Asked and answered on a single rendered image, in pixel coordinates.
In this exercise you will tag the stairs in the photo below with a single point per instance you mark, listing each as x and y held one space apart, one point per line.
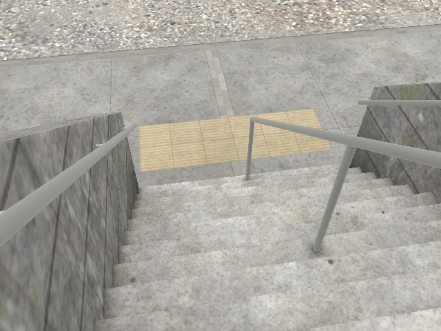
228 254

